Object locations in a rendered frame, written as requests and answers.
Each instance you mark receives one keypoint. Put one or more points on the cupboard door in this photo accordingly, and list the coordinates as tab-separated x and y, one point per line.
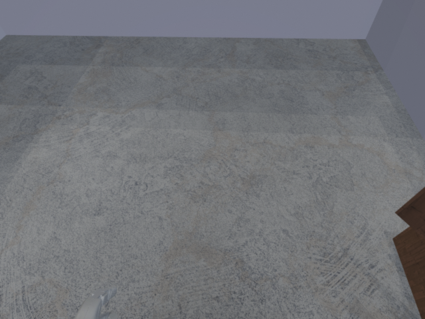
413	213

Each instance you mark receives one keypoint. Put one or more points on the left robot hand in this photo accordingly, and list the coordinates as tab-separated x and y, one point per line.
91	307

